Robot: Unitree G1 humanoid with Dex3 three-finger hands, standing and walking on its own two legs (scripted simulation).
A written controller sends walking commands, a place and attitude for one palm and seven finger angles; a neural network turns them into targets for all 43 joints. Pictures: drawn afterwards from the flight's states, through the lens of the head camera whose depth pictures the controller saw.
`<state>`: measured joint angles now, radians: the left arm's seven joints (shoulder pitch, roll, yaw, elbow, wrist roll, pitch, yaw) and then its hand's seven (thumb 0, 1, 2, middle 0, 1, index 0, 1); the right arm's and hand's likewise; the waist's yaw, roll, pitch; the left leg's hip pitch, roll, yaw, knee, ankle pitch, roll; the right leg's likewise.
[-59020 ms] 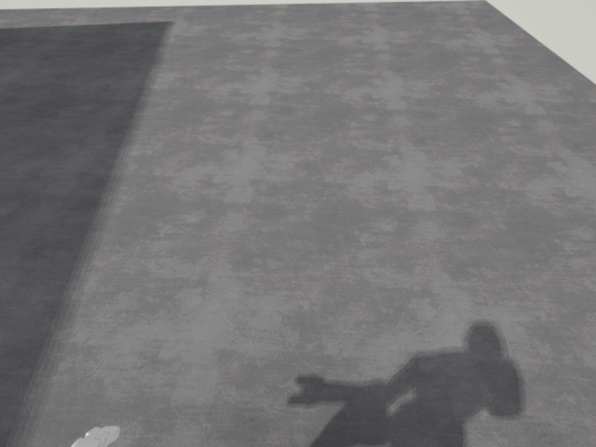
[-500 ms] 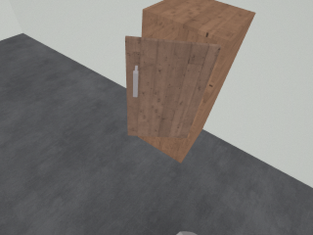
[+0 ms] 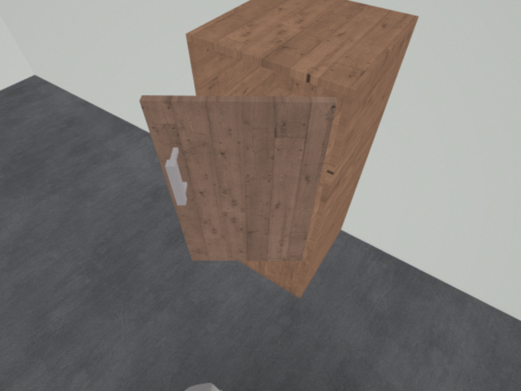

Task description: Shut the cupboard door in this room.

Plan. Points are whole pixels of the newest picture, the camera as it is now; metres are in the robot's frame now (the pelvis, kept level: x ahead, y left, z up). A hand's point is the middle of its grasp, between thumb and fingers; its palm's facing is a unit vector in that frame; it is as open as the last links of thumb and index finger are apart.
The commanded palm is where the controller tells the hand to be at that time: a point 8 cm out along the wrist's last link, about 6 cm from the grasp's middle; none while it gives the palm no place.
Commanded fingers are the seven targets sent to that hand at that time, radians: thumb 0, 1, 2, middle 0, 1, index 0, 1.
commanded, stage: come to a stop and stand still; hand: left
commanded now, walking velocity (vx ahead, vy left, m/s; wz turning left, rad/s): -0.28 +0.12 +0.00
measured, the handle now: (178, 177) +0.53 +0.19 -0.02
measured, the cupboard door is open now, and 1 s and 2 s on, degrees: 34 34 34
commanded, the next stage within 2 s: look again from close up in 1.06 s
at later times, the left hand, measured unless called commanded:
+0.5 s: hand out of the picture +0.07 +0.18 -0.18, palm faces +0.00 -0.97 -0.24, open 7.3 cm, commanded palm none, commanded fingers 0.00 0.90 0.90 -0.20 -0.30 -0.20 -0.30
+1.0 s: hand out of the picture +0.11 +0.20 -0.17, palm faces -0.08 -0.97 -0.22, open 7.3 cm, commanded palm none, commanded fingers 0.00 0.90 0.90 -0.20 -0.30 -0.20 -0.30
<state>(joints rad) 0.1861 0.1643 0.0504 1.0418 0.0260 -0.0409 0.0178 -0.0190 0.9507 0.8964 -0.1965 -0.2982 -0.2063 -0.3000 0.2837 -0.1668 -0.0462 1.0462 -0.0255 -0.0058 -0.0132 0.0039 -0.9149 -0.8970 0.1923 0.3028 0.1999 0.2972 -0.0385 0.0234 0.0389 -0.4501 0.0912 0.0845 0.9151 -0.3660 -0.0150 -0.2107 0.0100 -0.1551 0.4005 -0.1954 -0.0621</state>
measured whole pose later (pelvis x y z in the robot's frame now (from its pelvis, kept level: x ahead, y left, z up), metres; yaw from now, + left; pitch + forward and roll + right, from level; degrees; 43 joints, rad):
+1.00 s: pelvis +0.04 +0.03 +0.00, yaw -3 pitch +0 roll +0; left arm 0.22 0.18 -0.02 0.97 0.02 0.01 0.04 0.00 0.91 0.90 -0.20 -0.30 -0.21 -0.30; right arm 0.30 -0.16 0.02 1.04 -0.02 0.00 -0.01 0.01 -0.93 -0.90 0.20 0.30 0.20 0.30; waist -0.02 0.01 0.03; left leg -0.26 -0.02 0.10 0.49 -0.24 0.05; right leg -0.21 -0.03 -0.08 0.50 -0.30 0.00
